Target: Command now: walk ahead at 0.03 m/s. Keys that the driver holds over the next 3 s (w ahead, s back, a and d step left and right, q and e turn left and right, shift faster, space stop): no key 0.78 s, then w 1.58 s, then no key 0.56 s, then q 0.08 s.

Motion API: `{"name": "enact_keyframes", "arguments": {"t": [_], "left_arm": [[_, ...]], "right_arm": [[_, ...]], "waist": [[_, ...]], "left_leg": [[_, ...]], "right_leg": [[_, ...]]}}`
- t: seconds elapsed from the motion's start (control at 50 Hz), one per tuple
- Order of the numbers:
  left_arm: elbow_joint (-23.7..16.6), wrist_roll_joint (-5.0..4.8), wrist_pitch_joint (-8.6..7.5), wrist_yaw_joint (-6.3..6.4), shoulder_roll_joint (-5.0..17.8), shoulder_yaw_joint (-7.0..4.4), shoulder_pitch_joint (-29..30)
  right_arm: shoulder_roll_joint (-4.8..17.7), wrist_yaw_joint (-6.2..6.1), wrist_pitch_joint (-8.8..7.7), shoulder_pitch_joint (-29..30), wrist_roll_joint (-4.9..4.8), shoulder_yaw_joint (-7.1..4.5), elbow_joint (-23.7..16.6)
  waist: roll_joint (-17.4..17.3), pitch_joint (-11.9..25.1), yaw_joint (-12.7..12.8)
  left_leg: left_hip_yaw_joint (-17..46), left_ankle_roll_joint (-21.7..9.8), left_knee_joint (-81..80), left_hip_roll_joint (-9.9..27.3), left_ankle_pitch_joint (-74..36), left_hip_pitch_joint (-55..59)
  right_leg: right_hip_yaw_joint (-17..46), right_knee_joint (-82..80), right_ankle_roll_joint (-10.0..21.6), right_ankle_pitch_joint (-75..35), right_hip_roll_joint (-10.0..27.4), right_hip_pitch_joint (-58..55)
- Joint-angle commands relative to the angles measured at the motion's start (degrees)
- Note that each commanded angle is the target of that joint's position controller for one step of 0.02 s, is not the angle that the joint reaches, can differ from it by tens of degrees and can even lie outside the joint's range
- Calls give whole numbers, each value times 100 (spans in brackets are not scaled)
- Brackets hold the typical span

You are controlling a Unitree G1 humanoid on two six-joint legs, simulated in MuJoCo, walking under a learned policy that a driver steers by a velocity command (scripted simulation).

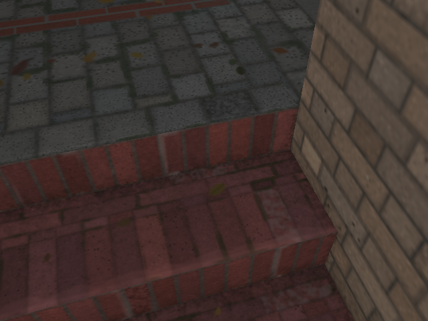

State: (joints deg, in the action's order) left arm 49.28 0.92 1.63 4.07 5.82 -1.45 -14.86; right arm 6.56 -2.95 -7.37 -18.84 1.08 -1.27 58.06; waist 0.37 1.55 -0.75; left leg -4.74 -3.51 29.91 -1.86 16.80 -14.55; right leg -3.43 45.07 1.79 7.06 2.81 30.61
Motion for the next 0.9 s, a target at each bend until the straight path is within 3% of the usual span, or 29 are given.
{"name": "enact_keyframes", "arguments": {"t": [0.02, 0.04, 0.06, 0.08, 0.1, 0.12, 0.14, 0.16, 0.18, 0.2, 0.22, 0.24, 0.26, 0.28, 0.3, 0.32, 0.34, 0.36, 0.4, 0.44, 0.46, 0.5, 0.54, 0.6, 0.78, 0.8, 0.84, 0.86, 0.9], "left_arm": [[263, 95, -234, 125, 281, -110, -1394], [-186, 106, -332, -435, 425, -116, 380], [-486, -8, -489, -710, 115, 155, 546], [-417, 215, -598, -796, 297, -3, 213], [-321, 213, -701, -786, 837, -163, 398], [-411, 135, -767, -731, 1073, -252, 828], [-442, 86, -853, -698, 653, -92, 1285], [-519, 21, -888, -750, 222, 81, 1734], [-739, -70, -933, -814, -56, 222, 2209], [-894, -171, -1010, -851, -52, 261, 2454], [-912, -251, -1066, -858, 98, 248, 2451], [-700, -291, -1023, -876, 257, 235, 1973], [-386, -348, -908, -959, 451, 236, 1435], [-94, -363, -769, -1151, 626, 197, 856], [105, -292, -650, -1365, 582, 178, 569], [146, -197, -586, -1406, 406, 206, 513], [-57, 30, -675, -1206, 389, 147, 452], [-195, 45, -735, -1006, 517, 137, 1012], [-384, 54, -711, -865, 548, 108, 1722], [-316, -10, -689, -861, 473, 89, 1681], [-297, -8, -704, -861, 462, 73, 1650], [-238, -19, -701, -879, 400, 80, 1714], [-135, 27, -679, -904, 385, 90, 1621], [-18, 5, -666, -899, 435, 95, 1597], [252, 2, -641, -813, 628, 143, 1285], [326, 12, -616, -809, 648, 142, 1135], [323, 126, -563, -734, 931, 25, 1019], [284, 184, -538, -687, 951, -12, 1068], [169, 242, -575, -533, 738, -13, 1189]], "right_arm": [[808, 61, -23, -71, -230, -194, -146], [242, 505, 346, 354, -144, -27, -498], [128, 661, 646, -1518, 231, -52, -227], [515, 687, 933, -886, 277, -340, -239], [504, 579, 1004, -149, 64, -387, -427], [507, 447, 949, -223, -89, -377, -378], [418, 367, 863, -319, -136, -347, -350], [254, 388, 798, -433, -114, -261, -279], [225, 452, 780, -751, -89, -226, -94], [325, 514, 797, -945, -62, -248, 11], [411, 574, 828, -763, -17, -261, -1], [419, 650, 819, -274, -27, -220, -94], [505, 713, 768, -59, -68, -208, -145], [645, 700, 725, 60, -97, -212, -98], [581, 568, 632, -102, -97, -149, -5], [562, 447, 553, 35, -89, -88, -92], [847, 374, 447, 514, -181, -134, -249], [801, 397, 402, 709, -206, -144, -321], [503, 505, 372, 913, -269, -65, -398], [585, 563, 467, 545, -272, -67, -310], [581, 556, 508, 460, -187, -79, -315], [406, 595, 554, 234, -141, -66, -242], [460, 660, 573, 227, -148, -91, -238], [469, 725, 585, 293, -142, -90, -288], [584, 802, 595, 319, -171, -108, -293], [606, 793, 612, 207, -166, -120, -239], [1056, 686, 645, -32, -30, -299, -186], [1188, 606, 634, -172, 60, -369, -171], [1219, 388, 593, -341, 100, -373, -126]], "waist": [[-458, 193, 445], [1916, 81, -62], [2128, 1368, -596], [1594, 721, -30], [703, 132, 247], [495, 129, 140], [155, 60, -108], [5, 70, -336], [-53, 281, -502], [-161, 378, -609], [-86, 412, -566], [168, 372, -213], [152, 342, -76], [49, 225, 40], [94, 165, 63], [114, 250, 218], [-397, 415, 674], [-281, 425, 462], [-209, 192, 234], [-35, 173, 113], [16, 170, 76], [14, 240, -21], [-68, 306, 6], [-93, 209, -5], [-66, 51, 22], [-69, 26, 14], [-313, -282, -113], [-539, -393, -212], [-914, -523, -397]], "left_leg": [[646, -462, 658, 789, -4024, 676], [268, -502, 2675, 597, -2262, -720], [1108, 13, 3085, 49, 1225, -1685], [1486, 139, 4842, -48, 1704, -2315], [1631, 168, 5778, 18, 1140, -3050], [1566, 263, 6465, 129, 748, -3156], [1645, 379, 6615, 265, 409, -2947], [1473, 582, 6479, 479, 186, -2537], [1207, 881, 6153, 666, 42, -1864], [911, 1198, 5086, 795, 56, -1266], [601, 1503, 3707, 867, 332, -848], [412, 1709, 2645, 818, 829, -899], [271, 1755, 1353, 683, 663, -785], [234, 1660, 491, 515, 207, -578], [522, 1426, 153, 571, -790, -486], [747, 1006, 88, 489, -1246, -709], [769, 318, 362, 382, -1620, -1029], [812, 0, 212, 435, -1449, -1313], [908, -33, -5, 473, -976, -1198], [1005, 4, -113, 500, -867, -821], [911, 54, -83, 458, -719, -769], [792, 105, -152, 370, -586, -635], [769, 94, -244, 348, -557, -464], [760, 65, -327, 354, -586, -334], [695, -11, -464, 282, -848, -8], [736, -59, -611, 308, -330, 2], [1191, -502, -1098, 586, 1466, -38], [1689, -809, -1426, 922, 2158, 45], [3037, -1457, -1852, 1900, 2364, 527]], "right_leg": [[-351, -2319, 177, -450, -326, -1748], [649, -1771, 826, -3188, 214, -1940], [2917, -2004, 1968, -2736, 1679, -2566], [3754, -2802, 2203, -18, 2084, -1838], [3314, -3029, 1863, 1869, 1724, -1307], [2862, -3190, 1557, 2559, 1391, -893], [2387, -3126, 1279, 2452, 1139, -318], [1782, -3048, 998, 2120, 868, 171], [1167, -2826, 760, 1500, 555, 534], [634, -2612, 510, 923, 307, 606], [295, -2377, 295, 390, 180, 436], [332, -2080, 278, 120, 270, -93], [524, -1747, 312, 409, 385, -644], [953, -1692, 417, 595, 559, -957], [1396, -1613, 458, 171, 826, -1194], [1389, -1442, 427, -17, 767, -1508], [659, -1145, 341, -562, 371, -1874], [221, -908, 238, -398, 157, -2023], [126, -947, 201, 60, 107, -1668], [113, -1099, 163, 99, 68, -1414], [135, -1178, 191, -82, 109, -1418], [191, -1273, 141, -128, 141, -1496], [147, -1287, 45, 4, 134, -1488], [123, -1330, -49, 149, 125, -1341], [73, -1499, -186, 234, 99, -1181], [64, -1569, -171, 524, 104, -1186], [-100, -1378, -60, 1738, -66, -823], [-187, -1063, 1, 1912, -145, -477], [37, -30, 154, 1258, -70, 388]]}}
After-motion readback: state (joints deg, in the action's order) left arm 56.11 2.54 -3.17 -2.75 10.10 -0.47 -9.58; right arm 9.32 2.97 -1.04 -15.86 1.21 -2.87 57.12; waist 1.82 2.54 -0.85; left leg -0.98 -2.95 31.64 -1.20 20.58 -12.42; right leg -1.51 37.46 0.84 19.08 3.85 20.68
